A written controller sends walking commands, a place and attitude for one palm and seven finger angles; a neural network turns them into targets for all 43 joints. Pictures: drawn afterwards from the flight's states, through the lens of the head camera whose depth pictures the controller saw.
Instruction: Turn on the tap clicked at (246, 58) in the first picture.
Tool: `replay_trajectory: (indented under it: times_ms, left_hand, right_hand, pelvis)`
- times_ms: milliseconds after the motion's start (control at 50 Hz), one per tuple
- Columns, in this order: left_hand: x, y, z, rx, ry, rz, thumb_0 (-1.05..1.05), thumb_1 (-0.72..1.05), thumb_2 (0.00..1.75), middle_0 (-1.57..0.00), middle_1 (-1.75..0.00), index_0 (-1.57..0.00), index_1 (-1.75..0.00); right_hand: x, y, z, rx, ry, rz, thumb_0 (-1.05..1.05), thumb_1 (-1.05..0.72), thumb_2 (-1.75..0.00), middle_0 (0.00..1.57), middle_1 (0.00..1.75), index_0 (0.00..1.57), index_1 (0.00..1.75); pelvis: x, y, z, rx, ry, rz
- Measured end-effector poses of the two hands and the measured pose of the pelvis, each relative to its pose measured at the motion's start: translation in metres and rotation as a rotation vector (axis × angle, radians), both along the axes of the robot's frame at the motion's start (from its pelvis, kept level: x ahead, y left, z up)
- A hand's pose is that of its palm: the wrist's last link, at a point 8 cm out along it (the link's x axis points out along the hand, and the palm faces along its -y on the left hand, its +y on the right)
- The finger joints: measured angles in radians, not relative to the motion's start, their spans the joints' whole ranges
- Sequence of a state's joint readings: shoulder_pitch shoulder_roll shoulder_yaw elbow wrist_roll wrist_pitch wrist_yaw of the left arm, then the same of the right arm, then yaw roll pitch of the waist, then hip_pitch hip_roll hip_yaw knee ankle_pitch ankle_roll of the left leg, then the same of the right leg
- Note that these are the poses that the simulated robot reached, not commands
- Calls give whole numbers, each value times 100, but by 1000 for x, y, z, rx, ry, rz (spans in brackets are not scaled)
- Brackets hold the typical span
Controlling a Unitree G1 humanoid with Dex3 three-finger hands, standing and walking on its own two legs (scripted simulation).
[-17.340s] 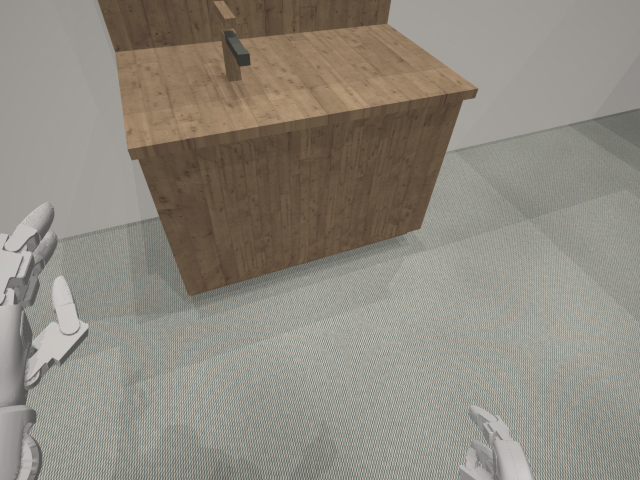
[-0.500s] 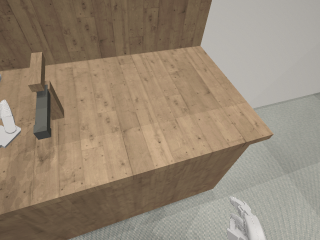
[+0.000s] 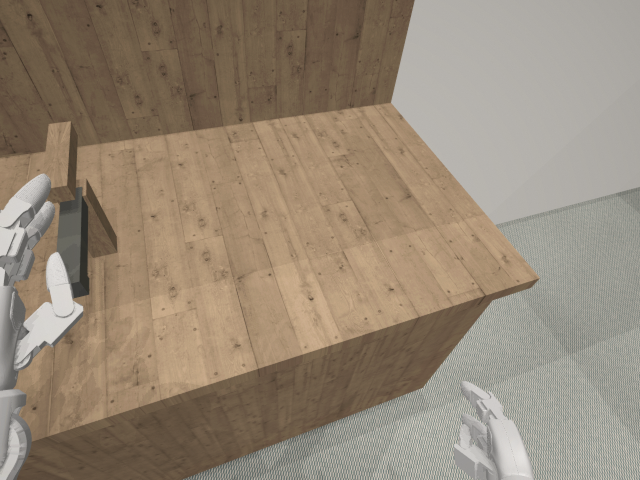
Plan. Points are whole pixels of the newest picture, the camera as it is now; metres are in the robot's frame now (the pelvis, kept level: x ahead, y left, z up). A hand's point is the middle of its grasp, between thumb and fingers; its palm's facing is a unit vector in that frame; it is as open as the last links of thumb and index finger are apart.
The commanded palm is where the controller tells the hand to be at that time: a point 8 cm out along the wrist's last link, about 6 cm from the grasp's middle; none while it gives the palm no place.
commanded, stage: come to a stop and stand still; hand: left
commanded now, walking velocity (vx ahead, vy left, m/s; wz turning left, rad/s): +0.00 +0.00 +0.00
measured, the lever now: (71, 282) +0.30 +0.32 +0.08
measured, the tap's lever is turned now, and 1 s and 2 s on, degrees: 0 0 0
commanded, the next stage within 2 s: look again from close up in 0.16 s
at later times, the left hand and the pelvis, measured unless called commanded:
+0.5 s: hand (63, 321) +0.21 +0.25 +0.16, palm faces +0.35 -0.85 -0.38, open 7.4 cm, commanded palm +0.15 +0.29 +0.18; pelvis -0.01 +0.01 +0.00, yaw +0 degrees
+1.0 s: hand (74, 372) +0.18 +0.23 +0.14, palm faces +0.35 -0.86 -0.37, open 7.4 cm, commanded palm +0.14 +0.28 +0.17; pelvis -0.04 -0.02 -0.02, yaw +2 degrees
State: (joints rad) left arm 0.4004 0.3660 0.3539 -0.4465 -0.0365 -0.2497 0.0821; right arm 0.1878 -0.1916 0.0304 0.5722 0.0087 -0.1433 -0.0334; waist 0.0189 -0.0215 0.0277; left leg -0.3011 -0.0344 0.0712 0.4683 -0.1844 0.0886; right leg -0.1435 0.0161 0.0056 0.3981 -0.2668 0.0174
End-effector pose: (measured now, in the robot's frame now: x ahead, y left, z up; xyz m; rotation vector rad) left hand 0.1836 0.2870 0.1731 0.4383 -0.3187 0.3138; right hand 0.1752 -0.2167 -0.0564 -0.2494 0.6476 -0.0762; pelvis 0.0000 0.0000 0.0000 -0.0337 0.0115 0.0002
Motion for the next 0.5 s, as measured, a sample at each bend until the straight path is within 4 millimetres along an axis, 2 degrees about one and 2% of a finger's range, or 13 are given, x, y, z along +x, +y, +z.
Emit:
replay_trajectory:
  times_ms: [160,500]
  left_hand:
    - [-1,3,-2,-4,27,0,1,89,90,-21,-31,-21,-30]
    - [-10,9,-4,0,54,14,1,89,90,-21,-31,-21,-30]
  right_hand:
    - [2,-3,5,-17,-2,-10,2,-90,-90,20,30,20,30]
    - [-18,5,-6,-6,50,-21,2,-90,-90,20,30,20,30]
  pelvis:
    - [1,0,1,-2,-3,-2]
    - [-6,6,2,-4,-6,2]
